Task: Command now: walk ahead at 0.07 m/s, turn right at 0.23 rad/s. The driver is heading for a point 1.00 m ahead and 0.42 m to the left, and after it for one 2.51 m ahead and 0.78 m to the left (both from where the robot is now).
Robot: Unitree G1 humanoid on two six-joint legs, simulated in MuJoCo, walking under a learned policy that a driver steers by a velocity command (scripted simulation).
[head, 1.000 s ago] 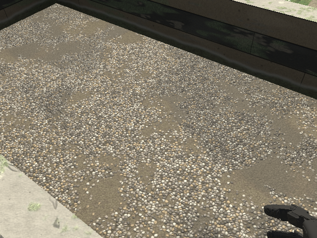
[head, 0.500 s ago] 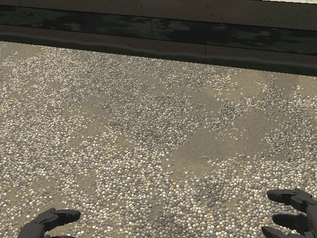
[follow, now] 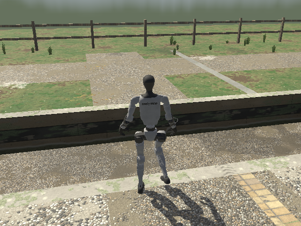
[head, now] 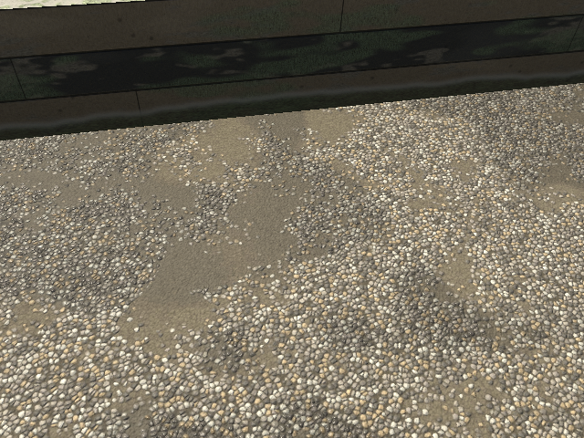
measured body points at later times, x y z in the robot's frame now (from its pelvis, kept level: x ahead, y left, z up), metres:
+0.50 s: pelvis +0.00 -0.04 +0.00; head +0.02 -0.04 +0.45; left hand +0.08 +0.24 -0.09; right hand +0.19 -0.29 -0.10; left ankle -0.03 +0.12 -0.66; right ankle +0.00 -0.16 -0.74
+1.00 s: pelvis +0.04 +0.06 +0.00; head +0.05 +0.12 +0.44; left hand -0.02 +0.40 -0.11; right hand +0.33 -0.03 -0.08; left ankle +0.03 +0.16 -0.74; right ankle +0.18 -0.04 -0.65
